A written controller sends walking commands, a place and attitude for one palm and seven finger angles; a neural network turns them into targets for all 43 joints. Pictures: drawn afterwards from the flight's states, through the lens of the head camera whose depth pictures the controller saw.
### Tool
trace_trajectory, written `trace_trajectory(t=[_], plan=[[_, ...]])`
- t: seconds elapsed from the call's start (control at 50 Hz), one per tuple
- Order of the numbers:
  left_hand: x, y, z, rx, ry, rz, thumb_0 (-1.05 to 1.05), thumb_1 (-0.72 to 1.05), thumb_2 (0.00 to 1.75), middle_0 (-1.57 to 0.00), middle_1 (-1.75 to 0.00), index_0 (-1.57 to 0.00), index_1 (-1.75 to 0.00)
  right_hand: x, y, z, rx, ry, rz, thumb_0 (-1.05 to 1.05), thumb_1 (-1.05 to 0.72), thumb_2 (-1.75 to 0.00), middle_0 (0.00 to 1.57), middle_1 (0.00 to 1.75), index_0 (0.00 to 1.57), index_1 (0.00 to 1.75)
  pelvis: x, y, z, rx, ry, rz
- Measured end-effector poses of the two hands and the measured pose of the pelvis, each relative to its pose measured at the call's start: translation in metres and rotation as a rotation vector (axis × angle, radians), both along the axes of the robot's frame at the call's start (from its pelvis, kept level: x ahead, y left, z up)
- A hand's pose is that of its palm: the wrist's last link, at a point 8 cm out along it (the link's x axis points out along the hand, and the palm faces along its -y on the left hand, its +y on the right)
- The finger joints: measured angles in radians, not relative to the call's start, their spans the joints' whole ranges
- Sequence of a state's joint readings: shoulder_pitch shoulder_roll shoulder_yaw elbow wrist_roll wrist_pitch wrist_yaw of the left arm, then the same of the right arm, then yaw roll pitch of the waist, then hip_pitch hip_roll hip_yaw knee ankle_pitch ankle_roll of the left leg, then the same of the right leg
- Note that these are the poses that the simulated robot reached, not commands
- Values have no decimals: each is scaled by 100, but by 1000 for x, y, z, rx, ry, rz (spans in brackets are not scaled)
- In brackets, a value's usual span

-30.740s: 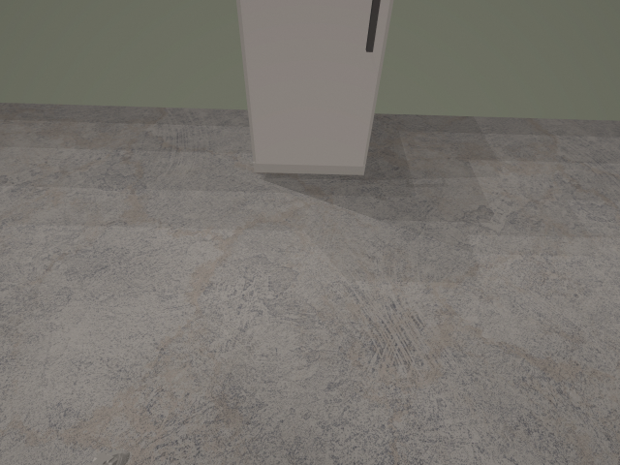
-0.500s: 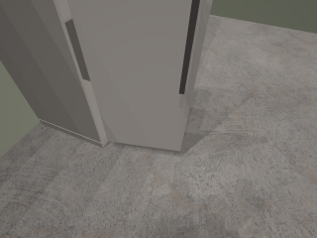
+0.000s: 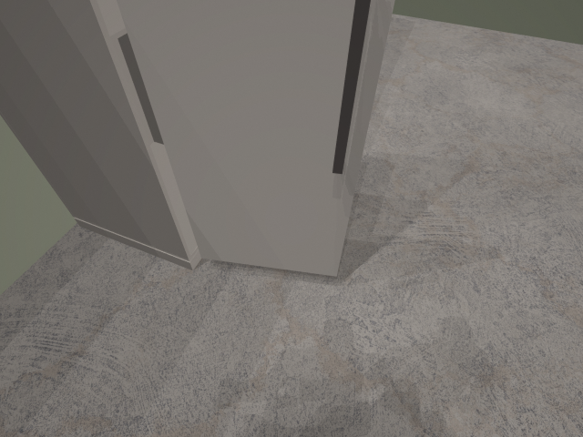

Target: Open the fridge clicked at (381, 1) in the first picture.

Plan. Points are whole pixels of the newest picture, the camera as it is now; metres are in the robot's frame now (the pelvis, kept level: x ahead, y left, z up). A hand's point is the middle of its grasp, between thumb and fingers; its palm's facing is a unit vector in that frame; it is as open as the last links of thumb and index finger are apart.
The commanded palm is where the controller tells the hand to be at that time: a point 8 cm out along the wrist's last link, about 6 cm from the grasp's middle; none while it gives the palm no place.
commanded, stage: look to check the result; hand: right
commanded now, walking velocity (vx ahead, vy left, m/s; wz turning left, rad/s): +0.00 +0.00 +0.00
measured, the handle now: (350, 78) +0.74 -0.07 +0.12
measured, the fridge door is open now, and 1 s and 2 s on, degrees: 76 76 76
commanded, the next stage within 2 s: stand and wait in 0.38 s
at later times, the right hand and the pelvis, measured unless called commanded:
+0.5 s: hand out of the picture +0.10 -0.23 -0.16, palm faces -0.04 +0.95 -0.32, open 7.4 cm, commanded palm none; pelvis +0.02 +0.01 +0.00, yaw +0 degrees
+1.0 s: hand out of the picture +0.09 -0.22 -0.16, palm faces -0.04 +0.95 -0.32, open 7.4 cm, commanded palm none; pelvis +0.02 +0.02 +0.00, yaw +1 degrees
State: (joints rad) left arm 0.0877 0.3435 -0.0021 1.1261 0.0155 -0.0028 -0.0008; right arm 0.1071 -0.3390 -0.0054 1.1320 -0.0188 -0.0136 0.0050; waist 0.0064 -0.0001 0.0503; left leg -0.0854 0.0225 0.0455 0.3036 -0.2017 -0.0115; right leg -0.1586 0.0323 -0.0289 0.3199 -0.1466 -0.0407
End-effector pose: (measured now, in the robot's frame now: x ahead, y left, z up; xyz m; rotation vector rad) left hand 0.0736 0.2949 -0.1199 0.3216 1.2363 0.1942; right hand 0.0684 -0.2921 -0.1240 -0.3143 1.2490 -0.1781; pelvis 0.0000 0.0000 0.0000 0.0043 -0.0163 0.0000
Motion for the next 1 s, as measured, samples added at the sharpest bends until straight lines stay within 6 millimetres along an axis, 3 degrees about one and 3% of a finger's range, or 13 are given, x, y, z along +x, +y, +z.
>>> trace_trajectory(t=[0.16,0.5,0.7,1.0], plan=[[6,-4,-5,-19,15,1,1,90,90,-20,-30,-20,-30,0,4,-1,-3,26,-10,1,-90,-90,21,30,20,30,9,3,0,-2,1,0],[23,-1,-5,-31,-13,8,1,90,90,-20,-30,-20,-30,27,20,1,9,-21,5,1,-90,-90,21,30,20,30,21,11,1,-6,3,6],[17,7,-5,-22,-6,21,1,90,90,-20,-30,-20,-30,32,24,2,7,-33,8,1,-90,-90,21,30,20,30,23,15,0,-6,-4,8],[3,10,-7,-28,23,32,1,90,90,-20,-30,-20,-30,19,30,0,10,-2,2,1,-90,-90,21,30,20,30,20,20,1,-6,-8,12]])
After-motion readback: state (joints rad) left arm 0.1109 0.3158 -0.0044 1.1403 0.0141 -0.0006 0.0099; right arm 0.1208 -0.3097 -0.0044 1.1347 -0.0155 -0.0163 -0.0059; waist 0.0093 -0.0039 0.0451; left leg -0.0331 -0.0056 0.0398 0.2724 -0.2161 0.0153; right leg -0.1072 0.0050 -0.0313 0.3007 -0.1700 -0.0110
